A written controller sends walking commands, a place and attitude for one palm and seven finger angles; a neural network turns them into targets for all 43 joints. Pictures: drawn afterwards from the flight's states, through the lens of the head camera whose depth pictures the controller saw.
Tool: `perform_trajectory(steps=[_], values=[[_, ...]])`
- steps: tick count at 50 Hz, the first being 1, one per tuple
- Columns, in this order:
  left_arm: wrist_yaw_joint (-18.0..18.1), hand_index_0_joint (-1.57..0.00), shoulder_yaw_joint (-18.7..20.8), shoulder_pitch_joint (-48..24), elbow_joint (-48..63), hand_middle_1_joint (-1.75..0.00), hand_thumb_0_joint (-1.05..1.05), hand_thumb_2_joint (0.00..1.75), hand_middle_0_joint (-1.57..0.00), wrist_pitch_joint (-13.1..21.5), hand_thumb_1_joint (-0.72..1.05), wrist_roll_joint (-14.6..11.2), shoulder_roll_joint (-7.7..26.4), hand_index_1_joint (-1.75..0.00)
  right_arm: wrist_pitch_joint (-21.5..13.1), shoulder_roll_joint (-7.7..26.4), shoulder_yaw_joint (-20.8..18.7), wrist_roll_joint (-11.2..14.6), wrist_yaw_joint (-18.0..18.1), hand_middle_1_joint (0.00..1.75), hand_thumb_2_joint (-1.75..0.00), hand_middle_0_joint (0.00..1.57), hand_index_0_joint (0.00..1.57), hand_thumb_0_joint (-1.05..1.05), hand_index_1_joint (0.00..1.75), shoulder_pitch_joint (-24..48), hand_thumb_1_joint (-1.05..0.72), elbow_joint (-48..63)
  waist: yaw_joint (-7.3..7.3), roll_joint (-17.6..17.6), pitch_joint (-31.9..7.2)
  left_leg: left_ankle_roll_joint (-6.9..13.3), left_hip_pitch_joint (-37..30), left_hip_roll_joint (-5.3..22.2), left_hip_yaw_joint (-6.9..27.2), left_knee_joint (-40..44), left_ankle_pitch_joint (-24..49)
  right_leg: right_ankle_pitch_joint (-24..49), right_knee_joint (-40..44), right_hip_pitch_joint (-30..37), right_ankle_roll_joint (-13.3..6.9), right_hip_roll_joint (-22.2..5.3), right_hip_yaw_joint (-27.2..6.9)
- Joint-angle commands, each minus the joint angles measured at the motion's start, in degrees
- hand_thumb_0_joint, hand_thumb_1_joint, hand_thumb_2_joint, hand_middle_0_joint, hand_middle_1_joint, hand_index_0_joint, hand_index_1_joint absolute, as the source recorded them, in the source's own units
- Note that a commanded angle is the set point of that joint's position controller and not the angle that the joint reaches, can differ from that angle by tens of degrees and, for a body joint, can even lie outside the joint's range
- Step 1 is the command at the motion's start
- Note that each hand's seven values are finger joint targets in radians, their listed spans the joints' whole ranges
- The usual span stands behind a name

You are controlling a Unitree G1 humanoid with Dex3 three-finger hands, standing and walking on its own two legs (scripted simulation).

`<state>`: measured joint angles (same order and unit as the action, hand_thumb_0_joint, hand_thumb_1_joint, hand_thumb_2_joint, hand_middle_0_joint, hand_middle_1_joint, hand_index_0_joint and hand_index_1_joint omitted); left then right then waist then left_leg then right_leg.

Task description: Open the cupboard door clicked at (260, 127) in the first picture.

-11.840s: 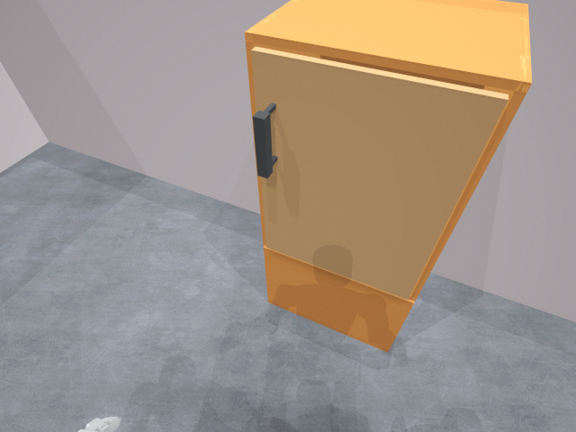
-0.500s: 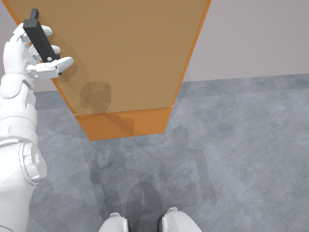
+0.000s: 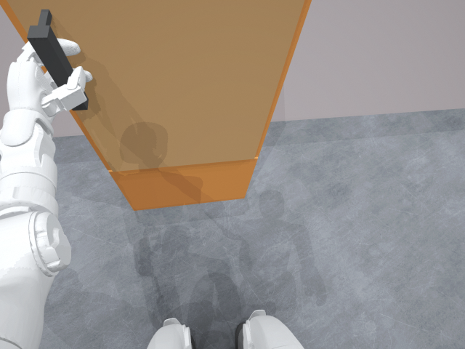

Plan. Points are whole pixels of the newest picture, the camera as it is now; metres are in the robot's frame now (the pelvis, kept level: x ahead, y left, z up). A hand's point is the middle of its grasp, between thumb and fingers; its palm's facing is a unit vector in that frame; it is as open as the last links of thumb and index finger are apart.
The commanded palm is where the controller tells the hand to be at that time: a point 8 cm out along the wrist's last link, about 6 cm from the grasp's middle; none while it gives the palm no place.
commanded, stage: pull the door open along its arc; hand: left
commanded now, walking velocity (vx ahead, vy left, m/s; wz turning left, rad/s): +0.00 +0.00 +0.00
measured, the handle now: (64, 63) +0.57 +0.23 +0.10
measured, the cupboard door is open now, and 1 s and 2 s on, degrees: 0 38 40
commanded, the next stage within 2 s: open thumb and fingers to let go in 1.02 s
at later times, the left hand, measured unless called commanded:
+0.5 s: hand (92, 148) +0.41 +0.17 +0.10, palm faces +0.12 -0.99 +0.07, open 6.4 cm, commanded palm +0.36 +0.23 +0.09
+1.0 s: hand (164, 213) +0.30 +0.07 +0.10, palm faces +0.45 -0.90 +0.01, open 6.3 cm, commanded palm +0.24 +0.10 +0.09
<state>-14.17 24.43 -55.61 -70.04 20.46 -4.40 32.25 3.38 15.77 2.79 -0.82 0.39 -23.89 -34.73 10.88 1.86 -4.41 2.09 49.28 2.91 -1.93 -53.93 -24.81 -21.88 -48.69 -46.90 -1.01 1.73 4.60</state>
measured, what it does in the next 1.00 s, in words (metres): stands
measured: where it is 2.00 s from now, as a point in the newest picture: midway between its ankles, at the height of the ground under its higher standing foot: outside the picture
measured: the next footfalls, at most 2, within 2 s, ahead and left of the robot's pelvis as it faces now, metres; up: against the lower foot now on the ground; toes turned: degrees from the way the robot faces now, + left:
none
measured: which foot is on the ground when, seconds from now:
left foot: down 0.00-1.00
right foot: down 0.00-1.00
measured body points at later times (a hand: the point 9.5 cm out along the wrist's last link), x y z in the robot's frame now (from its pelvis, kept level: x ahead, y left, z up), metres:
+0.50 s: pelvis +0.02 +0.00 +0.02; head +0.08 +0.00 +0.47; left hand +0.40 +0.22 +0.09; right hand +0.12 -0.25 -0.09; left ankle +0.00 +0.09 -0.69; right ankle +0.01 -0.11 -0.69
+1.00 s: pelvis +0.01 -0.04 +0.02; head +0.02 -0.06 +0.47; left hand +0.27 +0.11 +0.10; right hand +0.18 -0.25 -0.08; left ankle +0.00 +0.09 -0.69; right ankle +0.01 -0.11 -0.69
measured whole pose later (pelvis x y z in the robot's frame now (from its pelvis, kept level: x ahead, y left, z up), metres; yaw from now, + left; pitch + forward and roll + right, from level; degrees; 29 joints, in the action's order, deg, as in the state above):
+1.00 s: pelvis +0.01 -0.04 +0.02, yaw +3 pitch +6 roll +0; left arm 30.2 -7.5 4.9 -4.9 8.4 2.2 -5.9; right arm 2.6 11.1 0.6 -3.2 -0.8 -13.4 -32.2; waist 0.5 2.6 -5.3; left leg -1.0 27.0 1.5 -0.7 -43.4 -22.1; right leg -23.0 -43.5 -26.5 -3.7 0.8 5.7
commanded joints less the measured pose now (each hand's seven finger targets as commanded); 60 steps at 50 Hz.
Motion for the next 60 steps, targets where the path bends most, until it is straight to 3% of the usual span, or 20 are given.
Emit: perform_trajectory(steps=[1,5,8,15,19,20,22,24,28,31,32,33,34,38,45,48,52,53,56,60], values=[[-0.4,-0.40,0.5,-20.2,12.2,-1.35,0.00,0.90,-0.40,3.7,0.90,-1.5,13.7,-1.35,-0.8,10.2,-3.9,0.3,0.6,0.30,-0.90,0.20,0.20,0.00,0.30,-10.1,-0.90,2.6,-1.18,5.3,-28.0,-0.2,-21.2,-1.3,4.2,5.2,23.2,19.3,4.3,11.4,0.2,1.9,-2.6],[-1.0,-0.40,1.4,-15.1,17.5,-1.35,0.00,0.90,-0.40,3.9,0.90,-2.7,13.5,-1.35,-0.5,10.1,-4.3,0.7,0.4,0.30,-0.90,0.20,0.20,0.00,0.30,-9.0,-0.90,4.0,-3.33,6.6,-30.3,-0.2,-22.2,-1.5,3.4,5.9,25.3,22.2,4.2,14.7,0.1,1.9,-2.7],[-1.3,-0.40,1.4,-7.7,20.4,-1.35,0.00,0.90,-0.40,3.3,0.90,-4.2,11.4,-1.35,-0.4,9.7,-4.5,1.0,0.2,0.30,-0.90,0.20,0.20,0.00,0.30,-8.0,-0.90,5.3,-4.65,3.4,-29.2,0.1,-21.4,-1.6,2.8,6.6,27.2,24.9,4.4,17.9,0.0,2.1,-2.6],[-0.9,-0.40,-1.0,12.3,34.9,-1.35,0.00,0.90,-0.40,1.6,0.90,-7.8,4.4,-1.35,-0.8,8.2,-5.2,2.4,-0.5,0.30,-0.90,0.20,0.20,0.00,0.30,-3.5,-0.90,8.8,-8.29,2.0,-26.9,0.2,-22.7,-1.6,1.1,9.2,32.2,30.9,5.6,24.1,0.0,1.5,-2.8],[0.1,-0.40,-2.2,22.3,45.4,-1.35,0.00,0.90,-0.40,0.7,0.90,-9.4,1.0,-1.35,-2.0,7.5,-5.4,2.9,-0.8,0.30,-0.90,0.20,0.20,0.00,0.30,-0.5,-0.90,10.1,-9.36,2.3,-24.3,0.1,-24.2,-1.5,0.5,10.5,34.4,33.1,6.1,25.7,0.1,1.1,-2.7],[7.2,-0.40,3.3,23.4,50.8,-1.35,0.00,0.90,-0.40,0.0,0.90,-12.4,-1.4,-1.35,-2.8,5.6,-5.4,2.7,-1.1,0.30,-0.90,0.20,0.20,0.00,0.30,1.6,-0.90,10.7,-13.75,1.2,-23.7,-0.8,-22.6,-1.8,0.6,11.2,34.4,31.6,6.6,26.1,0.2,1.2,-1.6],[14.3,-0.40,-2.2,30.3,54.3,-1.35,0.00,0.90,-0.40,-1.7,0.90,-11.6,-10.5,-1.35,-4.2,5.1,-5.2,2.6,-2.0,0.30,-0.90,0.20,0.20,0.00,0.30,3.5,-0.90,10.7,-12.15,1.8,-19.9,-1.6,-24.0,-1.8,0.3,12.1,32.6,28.8,7.3,24.1,0.3,1.2,-0.8],[19.6,-0.40,-2.6,31.1,56.0,-1.35,0.00,0.90,-0.40,-2.3,0.90,-9.3,-11.3,-1.35,-4.6,5.3,-5.4,2.1,-2.2,0.30,-0.90,0.20,0.20,0.00,0.30,4.3,-0.90,9.8,-11.23,-2.0,-17.9,-1.6,-23.1,-1.7,0.8,12.4,29.4,26.7,7.3,23.7,0.3,1.1,-0.6],[29.8,-0.40,-8.6,31.3,62.7,-1.35,0.00,0.90,-0.40,-2.9,0.90,-2.9,-17.4,-1.35,-4.9,4.1,-5.3,0.3,-2.4,0.30,-0.90,0.20,0.20,0.00,0.30,6.8,-0.90,9.7,-10.98,-2.5,-18.6,-1.7,-24.1,-2.0,0.8,12.5,26.7,24.7,7.0,24.5,0.0,0.2,-1.1],[36.5,-0.40,-14.1,32.0,65.0,-1.35,0.00,0.90,-0.40,-4.2,0.90,1.9,-23.2,-1.35,-4.4,2.8,-4.9,-0.7,-2.4,0.30,-0.90,0.20,0.20,0.00,0.30,9.5,-0.90,9.8,-11.19,-0.8,-17.5,-1.8,-24.4,-2.2,1.0,13.0,23.3,21.4,7.4,23.8,-0.3,-0.6,-1.3],[38.2,-0.40,-16.1,32.2,65.8,-1.35,0.00,0.90,-0.40,-4.5,0.90,3.0,-25.1,-1.35,-4.3,2.7,-4.8,-1.1,-2.4,0.30,-0.90,0.20,0.20,0.00,0.30,10.1,-0.90,9.7,-10.99,-1.3,-17.7,-1.8,-24.7,-2.3,1.1,13.0,22.4,20.6,7.7,24.0,-0.3,-0.7,-1.4],[39.6,-0.40,-17.7,32.7,66.7,-1.35,0.00,0.90,-0.40,-4.8,0.90,3.9,-26.4,-1.35,-4.1,2.6,-4.9,-1.3,-2.2,0.30,-0.90,0.20,0.20,0.00,0.30,10.1,-0.90,9.8,-10.41,-4.5,-17.9,-1.6,-24.8,-2.1,1.4,13.1,21.6,20.2,8.3,24.5,-0.2,-0.7,-1.3],[41.2,-0.40,-18.6,33.5,67.5,-1.35,0.00,0.90,-0.40,-5.3,0.90,4.1,-28.0,-1.35,-4.0,2.3,-5.0,-1.4,-2.0,0.30,-0.90,0.20,0.20,0.00,0.30,11.3,-0.90,9.9,-10.58,-4.3,-18.3,-1.6,-25.0,-2.2,1.2,13.1,20.7,19.7,8.6,25.0,-0.1,-0.8,-1.6],[43.2,-0.40,-25.5,36.1,70.3,-1.35,0.00,0.90,-0.40,-6.8,0.90,6.6,-32.8,-1.35,-3.4,1.7,-4.8,-2.0,-1.4,0.30,-0.90,0.20,0.20,0.00,0.30,12.8,-0.90,10.0,-9.54,-5.4,-17.1,-1.4,-25.9,-2.3,1.2,13.5,18.5,18.8,10.4,25.9,-0.1,-1.3,-2.2],[43.4,-0.40,-33.6,45.0,78.2,-1.35,0.00,0.90,-0.40,-7.6,0.90,7.9,-38.5,-1.35,-3.5,0.5,-4.3,-2.1,-0.8,0.30,-0.90,0.20,0.20,0.00,0.30,15.7,-0.90,11.3,-10.14,-3.3,-14.0,-1.3,-27.6,-2.5,1.3,14.2,18.1,19.7,11.8,27.5,-0.4,-2.1,-2.5],[43.9,-0.40,-35.7,52.4,80.1,-1.35,0.00,0.90,-0.40,-7.9,0.90,8.1,-39.7,-1.35,-4.0,0.3,-4.3,-2.2,-0.8,0.30,-0.90,0.20,0.20,0.00,0.30,16.5,-0.90,12.0,-10.48,-6.6,-12.5,-1.2,-27.3,-2.6,1.6,14.3,17.3,20.2,12.8,28.5,-0.1,-2.5,-3.0],[45.4,-0.40,-38.5,58.0,84.6,-1.35,0.00,0.90,-0.40,-8.1,0.90,10.2,-40.9,-1.35,-4.5,-0.5,-4.1,-2.4,-0.9,0.30,-0.90,0.20,0.20,0.00,0.30,17.3,-0.90,12.6,-10.76,-7.4,-11.2,-1.1,-26.8,-3.1,1.9,13.8,15.8,19.4,13.9,29.0,0.2,-3.4,-4.5],[45.7,-0.40,-38.4,58.6,84.1,-1.35,0.00,0.90,-0.40,-8.4,0.90,10.7,-40.3,-1.35,-4.7,-0.5,-4.0,-2.5,-0.8,0.30,-0.90,0.20,0.20,0.00,0.30,17.7,-0.90,12.7,-10.76,-8.3,-9.9,-1.0,-26.6,-3.2,2.0,13.5,15.3,18.7,14.8,28.6,0.4,-3.7,-5.1],[47.3,-0.40,-36.1,48.9,83.3,-1.35,0.00,0.90,-0.40,-8.3,0.90,10.3,-38.2,-1.35,-4.9,-0.7,-3.4,-2.8,0.0,0.30,-0.90,0.20,0.20,0.00,0.30,18.9,-0.90,11.0,-9.62,-7.4,-7.4,-1.0,-25.4,-3.9,2.2,12.5,11.7,12.1,16.9,25.6,0.8,-4.6,-7.1],[47.7,-0.38,-33.2,48.1,80.3,-1.32,0.00,0.78,-0.38,-7.9,0.62,9.0,-36.5,-1.32,-4.9,-1.4,-3.1,-2.8,0.8,0.30,-0.90,0.20,0.20,0.00,0.30,20.7,-0.90,9.9,-10.50,-7.5,-7.0,-1.2,-24.2,-4.4,2.5,12.1,8.8,6.0,20.2,26.2,1.1,-6.0,-11.0]])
